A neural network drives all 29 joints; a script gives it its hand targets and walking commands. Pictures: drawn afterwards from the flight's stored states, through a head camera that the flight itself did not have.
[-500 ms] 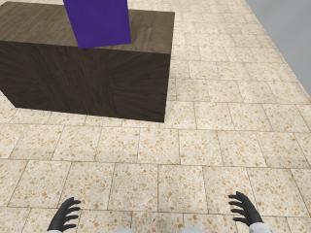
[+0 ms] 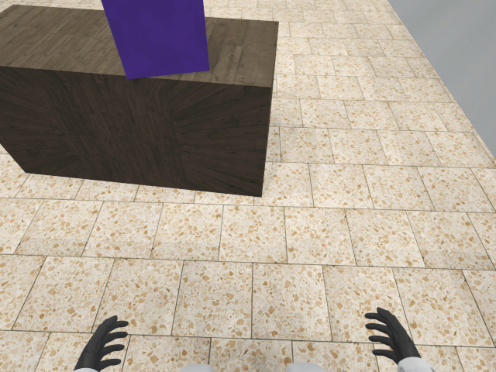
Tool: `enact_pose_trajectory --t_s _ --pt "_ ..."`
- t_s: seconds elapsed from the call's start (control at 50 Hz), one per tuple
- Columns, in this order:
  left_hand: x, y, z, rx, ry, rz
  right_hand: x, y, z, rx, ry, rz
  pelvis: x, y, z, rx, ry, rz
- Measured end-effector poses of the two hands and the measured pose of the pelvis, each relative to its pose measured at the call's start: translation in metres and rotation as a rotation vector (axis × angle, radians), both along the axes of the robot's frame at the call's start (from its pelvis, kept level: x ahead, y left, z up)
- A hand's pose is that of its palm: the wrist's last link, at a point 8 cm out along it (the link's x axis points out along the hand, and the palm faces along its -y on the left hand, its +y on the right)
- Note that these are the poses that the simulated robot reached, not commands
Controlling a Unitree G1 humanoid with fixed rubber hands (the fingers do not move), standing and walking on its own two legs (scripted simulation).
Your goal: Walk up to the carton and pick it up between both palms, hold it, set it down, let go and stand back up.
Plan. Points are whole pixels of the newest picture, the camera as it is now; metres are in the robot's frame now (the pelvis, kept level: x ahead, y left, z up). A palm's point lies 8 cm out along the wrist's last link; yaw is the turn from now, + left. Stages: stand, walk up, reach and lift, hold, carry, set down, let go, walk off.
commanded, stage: walk up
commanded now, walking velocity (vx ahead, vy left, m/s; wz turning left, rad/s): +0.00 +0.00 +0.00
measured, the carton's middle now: (159, 20) +1.14 +0.28 +0.03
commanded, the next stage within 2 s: none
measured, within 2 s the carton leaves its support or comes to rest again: neither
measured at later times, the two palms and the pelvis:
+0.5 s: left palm out of the picture +0.07 +0.38 -0.10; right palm (398, 357) +0.14 -0.24 -0.08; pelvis +0.03 +0.07 -0.01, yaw +1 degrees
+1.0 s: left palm (14, 339) +0.18 +0.38 -0.06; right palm out of the picture +0.12 -0.24 -0.10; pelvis +0.09 +0.07 +0.00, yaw +0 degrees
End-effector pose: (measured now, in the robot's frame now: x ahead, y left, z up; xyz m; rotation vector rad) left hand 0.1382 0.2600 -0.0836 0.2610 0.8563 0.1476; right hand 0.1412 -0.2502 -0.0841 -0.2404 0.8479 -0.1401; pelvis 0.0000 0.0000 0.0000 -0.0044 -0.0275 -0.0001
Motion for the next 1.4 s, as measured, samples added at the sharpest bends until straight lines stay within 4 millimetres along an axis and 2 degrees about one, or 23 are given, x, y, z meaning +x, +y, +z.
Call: enact_pose_trajectory --t_s 0.18,0.24,0.36,0.4,0.44,0.52,0.68,0.86,0.98,1.04,1.08,1.2,1.26,1.4 --pt "-0.006 0.001 0.000 0.000 -0.003 0.001 -0.006 -0.001 0.000 0.001 -0.002 0.001 -0.005 0.000 0.000 0.000 -0.007 0.000" --pt "-0.015 0.009 -0.001 0.020 -0.013 0.000 -0.010 -0.005 -0.002 0.009 0.007 0.019 -0.002 0.001 -0.004 -0.002 -0.015 0.001" --pt "-0.063 0.058 -0.009 0.079 0.113 0.038 -0.005 -0.014 0.003 -0.043 0.025 0.013 0.012 0.024 -0.006 -0.017 0.003 -0.003" --pt "-0.074 0.078 -0.011 0.095 0.159 0.052 0.000 -0.010 0.006 -0.063 0.029 0.008 0.017 0.036 -0.008 -0.022 0.010 0.001" --pt "-0.078 0.099 -0.015 0.107 0.180 0.061 0.005 -0.001 0.007 -0.084 0.029 0.009 0.023 0.050 -0.011 -0.031 0.013 0.009" --pt "-0.060 0.127 -0.015 0.118 0.154 0.068 -0.005 0.018 0.006 -0.104 0.047 -0.003 0.034 0.073 -0.011 -0.035 -0.010 0.011" --pt "-0.006 0.146 0.007 0.108 0.071 0.050 -0.029 0.033 0.023 -0.134 0.132 -0.059 0.059 0.093 0.009 -0.046 -0.035 0.000" --pt "0.019 0.144 0.019 0.144 0.085 0.053 -0.027 0.032 0.006 -0.096 0.196 -0.061 0.080 0.090 0.008 0.003 -0.022 0.006" --pt "0.037 0.124 0.027 0.183 0.089 0.030 -0.022 0.017 -0.013 -0.051 0.219 -0.058 0.089 0.070 0.004 0.046 -0.012 0.001" --pt "0.043 0.109 0.028 0.203 0.078 0.021 -0.013 0.004 -0.025 -0.027 0.216 -0.055 0.095 0.056 -0.002 0.066 -0.014 -0.001" --pt "0.040 0.100 0.028 0.212 0.072 0.022 0.000 -0.001 -0.031 -0.010 0.205 -0.041 0.096 0.047 -0.004 0.061 -0.028 0.003" --pt "0.015 0.089 0.038 0.247 0.128 0.040 0.044 -0.014 -0.028 0.031 0.104 -0.014 0.103 0.032 0.000 0.083 -0.055 -0.006" --pt "0.009 0.089 0.042 0.263 0.139 0.056 0.051 -0.014 -0.032 0.047 0.112 0.002 0.106 0.030 0.000 0.079 -0.057 0.003" --pt "0.006 0.098 0.046 0.278 0.166 0.066 0.052 -0.006 -0.040 0.060 0.160 -0.008 0.113 0.037 -0.001 0.068 -0.050 0.005"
